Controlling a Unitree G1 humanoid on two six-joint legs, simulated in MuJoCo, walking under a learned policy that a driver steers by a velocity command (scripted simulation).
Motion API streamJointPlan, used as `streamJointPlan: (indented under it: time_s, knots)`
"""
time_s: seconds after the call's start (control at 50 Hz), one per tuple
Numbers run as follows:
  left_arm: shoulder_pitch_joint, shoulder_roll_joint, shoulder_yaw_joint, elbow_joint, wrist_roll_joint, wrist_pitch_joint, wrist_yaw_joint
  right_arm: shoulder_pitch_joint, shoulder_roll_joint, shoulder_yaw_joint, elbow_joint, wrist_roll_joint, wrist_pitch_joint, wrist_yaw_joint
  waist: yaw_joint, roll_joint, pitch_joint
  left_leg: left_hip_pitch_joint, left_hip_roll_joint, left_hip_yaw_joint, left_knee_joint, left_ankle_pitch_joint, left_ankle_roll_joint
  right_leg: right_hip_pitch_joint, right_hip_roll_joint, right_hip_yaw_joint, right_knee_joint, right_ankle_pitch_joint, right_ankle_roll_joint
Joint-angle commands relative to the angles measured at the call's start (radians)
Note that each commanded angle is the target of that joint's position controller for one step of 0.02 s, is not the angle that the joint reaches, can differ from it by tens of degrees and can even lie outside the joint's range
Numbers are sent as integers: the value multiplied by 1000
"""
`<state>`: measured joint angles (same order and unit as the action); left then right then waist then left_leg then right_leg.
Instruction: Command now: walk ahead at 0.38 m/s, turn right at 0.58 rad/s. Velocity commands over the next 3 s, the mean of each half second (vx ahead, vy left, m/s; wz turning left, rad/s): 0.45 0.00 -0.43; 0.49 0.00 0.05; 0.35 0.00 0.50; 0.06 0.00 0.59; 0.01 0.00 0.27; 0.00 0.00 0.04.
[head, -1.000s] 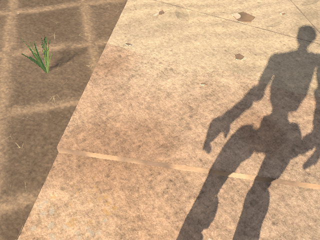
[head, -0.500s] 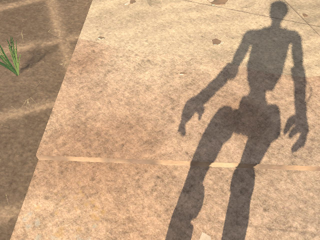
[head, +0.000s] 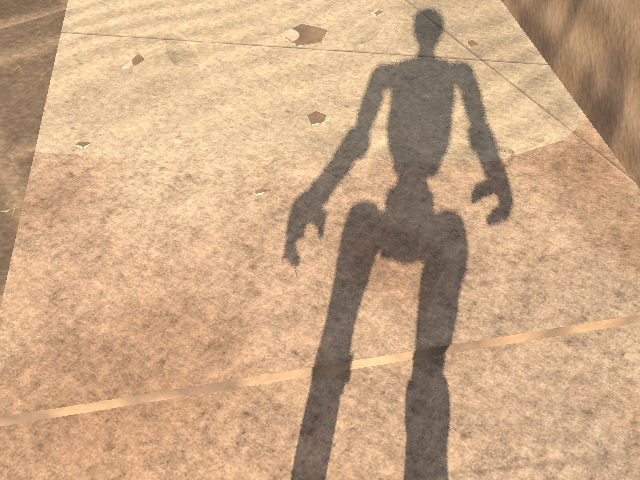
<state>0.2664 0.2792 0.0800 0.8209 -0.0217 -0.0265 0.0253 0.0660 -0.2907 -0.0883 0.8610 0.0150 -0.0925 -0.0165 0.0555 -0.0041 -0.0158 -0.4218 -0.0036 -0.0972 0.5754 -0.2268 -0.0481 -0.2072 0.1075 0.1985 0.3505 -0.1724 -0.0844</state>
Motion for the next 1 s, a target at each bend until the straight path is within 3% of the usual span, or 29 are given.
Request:
streamJointPlan:
  time_s: [0.02, 0.06, 0.08, 0.1, 0.12, 0.14, 0.16, 0.18, 0.22, 0.28, 0.34, 0.4, 0.46, 0.5, 0.52, 0.54, 0.56, 0.58, 0.6, 0.62, 0.64, 0.66, 0.68, 0.72, 0.76, 0.8, 0.88, 0.96, 1.0]
  knots:
    - [-34, 167, 40, -75, -2, -6, -1, -59, -93, -14, -83, 13, -37, 8, -21, -133, 3, 55, -18, 17, -78, 4, 17, -27, -237, 326, -128, -330, -141]
    - [-58, 141, 30, -92, -3, 0, -2, 25, -101, -21, -64, 17, -45, 5, -75, -119, -3, 228, -13, 37, -173, 53, 37, -114, -190, 318, -60, -363, -107]
    - [-67, 108, 19, -102, 0, 0, -4, 104, -121, -30, -44, 17, -45, 0, -113, -94, -17, 365, 33, 18, -204, 37, 55, -209, -152, 284, 28, -387, -72]
    - [-55, 34, -2, -108, 3, -3, -7, 229, -166, -40, -25, 2, -43, -8, -149, 22, -88, 549, 196, -141, -233, -92, 106, -344, -74, 164, 290, -452, -15]
    - [-41, 4, -11, -150, -11, -16, -9, 292, -237, -48, -19, -29, -34, -6, -128, 208, -88, 625, 373, -479, -351, -378, 211, -554, 26, 12, 524, -474, 10]
    - [-52, 91, 3, -167, -17, -27, -11, 246, -228, -52, -23, -26, -34, 2, -102, 222, 7, 553, 444, -591, -390, -522, 261, -685, -79, -15, 656, -408, 21]
    - [-53, 143, 15, -153, -10, -28, -14, 197, -156, -34, -51, -10, -33, 2, -102, 176, 61, 513, 394, -497, -398, -494, 243, -709, -121, -25, 713, -326, 35]
    - [-35, 144, 21, -134, -2, -24, -16, 167, -119, -22, -63, -6, -28, 2, -90, 145, 68, 487, 340, -390, -400, -393, 207, -689, -139, -43, 743, -251, 49]
    - [-53, 114, 18, -139, 5, -26, -26, 153, -100, -10, -65, -19, -22, 2, -86, 129, 75, 417, 280, -231, -424, -186, 184, -647, -174, -60, 757, -126, 64]
    - [-78, 62, 4, -156, 3, -33, -30, 214, -100, -7, -35, -26, -32, 10, -97, 103, 69, 368, 234, -84, -451, 20, 207, -612, -170, -78, 719, 8, 82]
    - [-150, 45, -8, -191, 9, -39, -35, 236, -112, -5, -21, -13, -28, 12, -104, 95, 83, 355, 214, 11, -458, 160, 215, -573, -176, -121, 532, 119, 91]
    - [-260, 12, -27, -229, 9, -49, -54, 291, -133, -4, -3, 2, -19, 11, -141, 94, 103, 339, 213, 64, -460, 199, 212, -479, -177, -200, 353, 196, 89]
    - [-319, 26, -28, -260, -3, -52, -71, 343, -156, -6, 18, 12, -4, 14, -145, 104, 123, 405, 260, 60, -437, 254, 210, -438, -161, -218, 253, 133, 61]
    - [-311, 56, -18, -269, -4, -54, -78, 350, -172, -9, 26, 18, 9, 14, -112, 125, 107, 462, 287, 63, -378, 418, 196, -372, -135, -233, 201, 59, 23]
    - [-255, 83, -5, -259, -1, -54, -77, 346, -185, -11, 28, 18, 16, 12, -69, 140, 62, 477, 284, 82, -296, 621, 184, -267, -105, -252, 180, 37, 0]
    - [-114, 119, 17, -218, 0, -53, -72, 336, -186, -8, 28, 18, 22, 8, 15, 131, -26, 453, 253, 126, -133, 789, 162, -69, -74, -276, 138, 77, -35]
    - [53, 174, 43, -171, 3, -48, -59, 335, -166, 2, 17, 8, 20, 3, 91, 112, -138, 302, 212, 157, 82, 726, 127, 215, -117, -227, 166, 104, -69]
    - [197, 286, 67, -145, 31, -40, -46, 402, -59, 39, -33, -12, 3, 9, 90, -114, -327, -105, 90, 191, 496, 292, 62, 652, -407, 200, 176, 6, -205]
    - [218, 247, 53, -132, 16, -36, -46, 420, -45, 49, -10, -7, -24, 16, 74, -232, -458, -231, -6, 39, 694, -338, 53, 688, -522, 548, -2, -69, -277]
    - [151, 184, 28, -133, 17, -39, -49, 333, -136, 18, -41, 27, -36, 22, 70, -176, -298, -337, 58, 0, 768, -303, 68, 575, -478, 421, -23, -92, -225]
    - [82, 149, 17, -138, 13, -41, -48, 255, -136, 20, -63, 35, -41, 21, 47, -132, -164, -354, 103, 34, 739, -220, 79, 418, -430, 261, -37, -34, -190]
    - [15, 123, 8, -139, 16, -45, -52, 226, -120, 20, -66, 17, -38, 16, 9, -68, -79, -323, 135, 48, 669, -146, 76, 268, -383, 163, -75, 27, -169]
    - [-30, 96, 1, -144, 25, -51, -55, 235, -115, 14, -62, 3, -27, 13, -30, -80, -41, -261, 162, 40, 618, -95, 74, 160, -348, 97, -113, 81, -155]
    - [-64, 92, 4, -137, 25, -64, -57, 281, -68, 22, -49, 0, -2, 17, -75, -89, -19, -184, 173, 43, 585, -45, 60, 50, -329, 42, -184, 116, -172]
    - [-67, 106, 9, -117, 23, -79, -55, 261, -59, 24, -60, -3, 15, 15, -95, -71, 15, -213, 177, 44, 528, 16, 40, 14, -328, -25, -224, 178, -181]
    - [-48, 113, 12, -93, 28, -86, -46, 198, -58, 25, -81, -5, 20, 14, -81, -55, 46, -261, 180, 37, 430, 126, 27, 21, -319, -93, -242, 211, -170]
    - [-7, 131, 12, -61, 32, -83, -34, 79, -36, 40, -111, 3, 13, 34, -28, -41, 80, -223, 133, 66, 205, 328, 42, 43, -303, -214, -259, 206, -124]
    - [53, 154, 19, -17, 18, -61, -24, -45, -38, 48, -180, 7, 14, 57, 17, -17, 123, -325, 114, 64, 84, 285, 80, 234, -367, -247, -238, 240, -101]
    - [94, 160, 21, -3, 10, -40, -20, -107, -39, 51, -221, 3, 13, 72, 43, 0, 127, -351, 85, 116, 30, 199, 97, 323, -371, -268, -190, 304, -83]
